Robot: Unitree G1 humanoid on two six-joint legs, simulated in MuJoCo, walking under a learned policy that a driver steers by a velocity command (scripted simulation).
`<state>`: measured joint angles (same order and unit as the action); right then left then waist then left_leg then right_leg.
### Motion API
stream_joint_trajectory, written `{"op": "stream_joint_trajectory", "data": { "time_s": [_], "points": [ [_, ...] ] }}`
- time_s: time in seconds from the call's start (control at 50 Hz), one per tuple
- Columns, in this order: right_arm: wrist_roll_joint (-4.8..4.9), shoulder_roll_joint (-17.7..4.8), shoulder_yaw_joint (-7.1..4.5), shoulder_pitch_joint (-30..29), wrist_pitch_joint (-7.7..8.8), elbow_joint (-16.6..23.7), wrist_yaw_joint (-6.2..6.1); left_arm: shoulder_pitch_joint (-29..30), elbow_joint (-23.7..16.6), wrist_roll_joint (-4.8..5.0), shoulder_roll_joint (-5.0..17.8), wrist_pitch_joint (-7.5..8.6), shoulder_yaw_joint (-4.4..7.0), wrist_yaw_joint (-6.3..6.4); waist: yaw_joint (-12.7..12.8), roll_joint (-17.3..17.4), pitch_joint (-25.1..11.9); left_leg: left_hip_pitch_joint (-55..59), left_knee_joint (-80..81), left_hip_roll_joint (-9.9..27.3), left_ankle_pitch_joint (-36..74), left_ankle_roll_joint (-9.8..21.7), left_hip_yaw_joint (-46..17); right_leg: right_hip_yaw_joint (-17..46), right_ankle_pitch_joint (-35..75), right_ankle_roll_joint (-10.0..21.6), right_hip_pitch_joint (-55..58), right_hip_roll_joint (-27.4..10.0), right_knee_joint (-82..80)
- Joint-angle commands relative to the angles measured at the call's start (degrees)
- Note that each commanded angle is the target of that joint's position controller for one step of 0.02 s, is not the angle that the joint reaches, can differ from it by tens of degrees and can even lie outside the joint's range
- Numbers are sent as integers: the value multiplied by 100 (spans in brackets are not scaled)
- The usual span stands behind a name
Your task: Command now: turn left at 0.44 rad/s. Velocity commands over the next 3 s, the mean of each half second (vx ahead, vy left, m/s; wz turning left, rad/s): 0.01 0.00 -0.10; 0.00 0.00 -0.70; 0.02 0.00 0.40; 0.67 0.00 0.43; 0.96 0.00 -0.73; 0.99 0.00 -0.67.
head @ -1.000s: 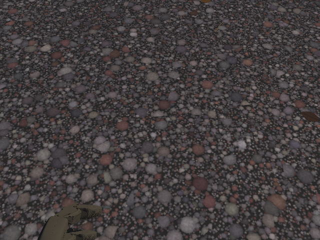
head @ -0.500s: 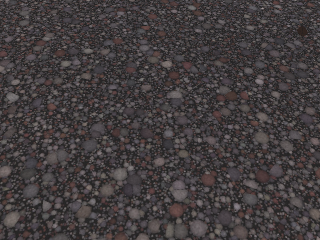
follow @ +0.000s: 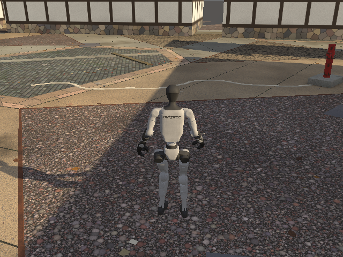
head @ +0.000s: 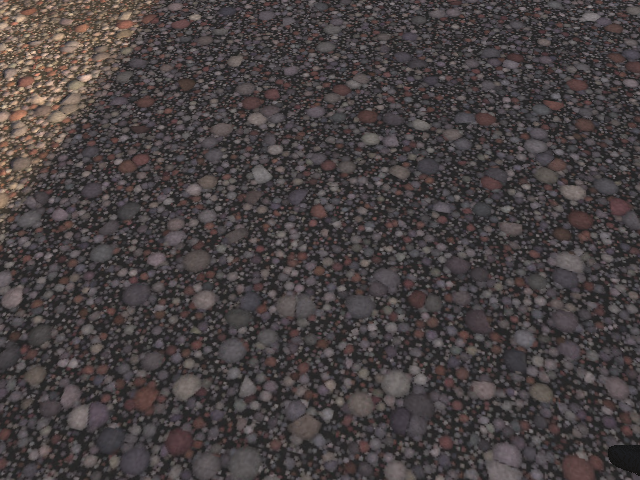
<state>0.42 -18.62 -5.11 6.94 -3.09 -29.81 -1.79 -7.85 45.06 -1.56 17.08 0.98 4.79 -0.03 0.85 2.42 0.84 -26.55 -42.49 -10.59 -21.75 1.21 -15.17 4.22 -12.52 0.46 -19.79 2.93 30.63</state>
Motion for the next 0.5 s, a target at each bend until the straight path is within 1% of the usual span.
{"op": "stream_joint_trajectory", "data": {
  "time_s": [0.02,0.04,0.06,0.08,0.1,0.12,0.16,0.18,0.2,0.22,0.24,0.26,0.28,0.3,0.32,0.34,0.36,0.38,0.4,0.42,0.44,0.46,0.5],
  "points": [
    [-33,-1088,-312,462,174,271,51,499,-715,-39,820,81,168,103,-324,-1154,-434,-666,-2574,378,-930,-264,188,2516,871,1601,502,-2350,-1432],
    [-31,-937,-280,507,128,110,49,640,-751,67,662,53,110,132,-349,-816,-311,-606,-2762,416,-616,-364,305,1902,682,1280,463,-1899,-1325],
    [-58,-728,-211,506,92,62,35,585,-759,146,598,35,65,148,-263,-726,-264,-716,-2966,408,-390,-441,362,1648,667,1162,583,-1692,-1289],
    [-38,-520,-132,502,83,49,52,488,-732,158,579,8,29,164,-225,-686,-223,-713,-2987,418,-297,-494,448,1427,910,1152,634,-1570,-1273],
    [-9,-396,-70,413,94,71,64,364,-706,136,558,-21,9,168,-165,-732,-240,-634,-2718,459,-233,-524,614,1161,1015,1121,711,-1417,-1282],
    [9,-280,-12,290,115,110,65,238,-676,120,537,-47,1,164,-88,-871,-291,-612,-2251,548,-226,-550,745,999,1054,1107,934,-1326,-1244],
    [-11,-105,86,110,148,140,65,93,-637,114,559,-93,2,153,44,-1177,-446,-212,-1083,818,-341,-598,1011,796,1165,1101,1177,-1255,-1141],
    [-11,-29,128,59,160,141,74,28,-613,119,628,-117,18,143,102,-1348,-495,134,-510,918,-486,-591,1176,755,1222,1125,1151,-1270,-1124],
    [-15,56,157,35,174,102,75,-110,-560,120,596,-131,-4,118,168,-1476,-513,508,91,973,-614,-598,1268,849,1255,1132,1052,-1264,-1094],
    [-6,21,129,94,188,28,69,-229,-523,157,606,-149,-14,92,182,-1532,-474,798,693,910,-377,-597,1362,981,1316,1117,995,-1248,-1036],
    [0,-46,79,258,201,-86,58,-261,-508,228,697,-167,1,76,77,-1499,-413,1131,1461,799,218,-544,1466,1064,1410,1060,916,-1210,-906],
    [-2,-169,25,403,215,-180,38,-324,-514,316,857,-161,51,64,0,-1462,-328,1440,2082,689,803,-422,1515,1187,1599,985,772,-1167,-812],
    [-5,-406,-46,530,230,-197,3,-390,-539,364,963,-125,94,63,-23,-1353,-410,1872,2211,846,1051,-225,1297,1348,1565,821,507,-1154,-741],
    [-57,-655,-111,798,223,-199,-58,-263,-647,326,851,-53,66,37,-128,-930,-656,2520,1978,1401,1677,-10,982,1275,1131,561,-26,-1023,-431],
    [-176,-1075,-231,827,174,-290,-99,-167,-826,308,502,47,-8,-16,10,445,-662,2662,1747,2192,2558,501,362,404,139,187,-856,-378,312],
    [-240,-955,-245,891,150,-339,-73,9,-906,330,538,98,-7,-34,-190,1245,-661,2429,2062,2843,2860,1055,-180,-231,-1187,-45,-1235,-126,1013],
    [-283,-671,-165,712,188,-222,-85,112,-920,326,731,77,86,-42,-300,1188,-555,2399,2201,3214,3329,1350,-398,-306,-2054,-201,-1559,-246,2169],
    [-275,-491,-103,588,237,-164,-111,37,-861,342,768,-11,167,-24,-254,929,-481,2346,2221,3242,3710,1392,-271,-238,-2241,-300,-1795,-314,3115],
    [-189,-413,-79,275,290,-129,-123,-191,-794,336,691,-135,191,11,-77,738,-378,2271,2174,3084,3751,1237,103,-137,-2035,-388,-1912,-447,3497],
    [-102,-391,-82,49,334,-134,-127,-287,-783,324,559,-241,168,26,21,680,-264,2207,2159,2938,3744,1078,458,-122,-1706,-457,-1988,-568,3498],
    [-81,-405,-95,-10,349,-159,-133,-250,-826,315,451,-305,136,23,6,654,-191,2118,2195,2804,3696,1002,756,-235,-1417,-517,-1969,-611,3408],
    [-87,-433,-116,-19,340,-195,-136,-176,-912,312,383,-340,110,-2,-28,662,-175,2053,2218,2723,3562,971,989,-373,-1172,-563,-1890,-642,3228],
    [-93,-489,-155,-27,308,-238,-146,4,-1107,317,270,-366,49,-107,-126,716,-274,1997,2136,2646,3250,906,1383,-564,-863,-535,-1509,-712,2506]
  ]
}}
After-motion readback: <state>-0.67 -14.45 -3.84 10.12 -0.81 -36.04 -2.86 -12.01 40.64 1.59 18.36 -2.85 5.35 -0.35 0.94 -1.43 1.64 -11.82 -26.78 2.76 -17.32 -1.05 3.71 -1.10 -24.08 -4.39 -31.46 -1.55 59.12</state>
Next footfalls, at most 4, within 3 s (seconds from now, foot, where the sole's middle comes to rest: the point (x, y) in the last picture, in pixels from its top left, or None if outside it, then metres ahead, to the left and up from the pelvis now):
0.30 left None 0.01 0.14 -0.77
0.64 right None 0.01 -0.14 -0.77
1.12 left None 0.14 0.05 -0.77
1.84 left None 0.28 0.15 -0.77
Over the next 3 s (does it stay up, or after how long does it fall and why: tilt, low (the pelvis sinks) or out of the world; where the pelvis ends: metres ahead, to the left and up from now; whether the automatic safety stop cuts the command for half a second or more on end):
stays up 1.10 -0.11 0.01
